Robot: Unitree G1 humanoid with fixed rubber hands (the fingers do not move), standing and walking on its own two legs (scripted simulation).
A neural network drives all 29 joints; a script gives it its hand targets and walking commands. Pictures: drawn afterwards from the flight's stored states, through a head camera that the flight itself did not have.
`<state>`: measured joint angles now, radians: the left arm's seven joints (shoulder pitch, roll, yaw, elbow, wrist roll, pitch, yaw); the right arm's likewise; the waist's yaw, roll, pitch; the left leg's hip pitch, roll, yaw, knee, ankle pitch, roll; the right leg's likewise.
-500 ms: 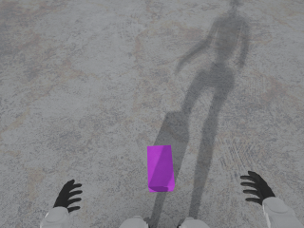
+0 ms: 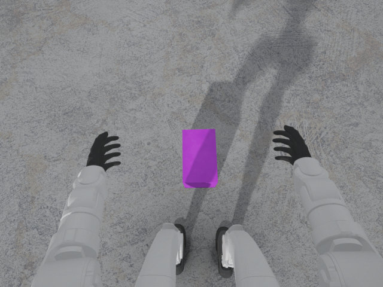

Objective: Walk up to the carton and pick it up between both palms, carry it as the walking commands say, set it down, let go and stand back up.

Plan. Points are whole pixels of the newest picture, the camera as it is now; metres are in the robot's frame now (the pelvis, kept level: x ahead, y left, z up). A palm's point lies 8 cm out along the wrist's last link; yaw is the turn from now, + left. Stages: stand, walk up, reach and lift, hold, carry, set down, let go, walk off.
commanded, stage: reach and lift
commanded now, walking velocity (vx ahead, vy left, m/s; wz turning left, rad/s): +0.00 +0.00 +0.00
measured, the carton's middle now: (199, 160) +0.49 +0.01 -0.62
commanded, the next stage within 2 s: none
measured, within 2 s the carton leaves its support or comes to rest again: neither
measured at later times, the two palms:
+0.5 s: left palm (139, 120) +0.49 +0.17 -0.15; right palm (261, 118) +0.50 -0.15 -0.16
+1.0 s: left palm (147, 132) +0.49 +0.17 -0.25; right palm (246, 129) +0.50 -0.13 -0.25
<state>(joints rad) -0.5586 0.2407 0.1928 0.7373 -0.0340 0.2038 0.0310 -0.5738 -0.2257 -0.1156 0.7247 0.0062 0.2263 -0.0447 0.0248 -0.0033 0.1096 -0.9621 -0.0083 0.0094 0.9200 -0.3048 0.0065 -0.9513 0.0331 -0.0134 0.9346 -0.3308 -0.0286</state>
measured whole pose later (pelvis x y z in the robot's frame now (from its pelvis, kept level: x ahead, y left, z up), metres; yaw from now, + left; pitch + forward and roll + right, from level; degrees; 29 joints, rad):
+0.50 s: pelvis -0.01 +0.01 -0.04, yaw -1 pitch +39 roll -1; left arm -1.10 0.11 0.32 0.85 0.07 0.10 0.10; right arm -1.12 -0.16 -0.34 0.91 -0.07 0.09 -0.08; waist 0.03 0.01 0.07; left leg -1.42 -0.01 0.02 1.02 -0.28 0.02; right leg -1.41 0.03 -0.01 1.02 -0.30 -0.01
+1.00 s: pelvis +0.00 +0.01 -0.10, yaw -1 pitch +50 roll -2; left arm -1.14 0.08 0.42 0.88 0.17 0.07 0.08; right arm -1.16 -0.08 -0.45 0.93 -0.19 0.04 -0.09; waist 0.02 0.01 -0.05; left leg -1.78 -0.03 -0.02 1.27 -0.37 0.01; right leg -1.75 0.04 -0.01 1.27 -0.40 -0.01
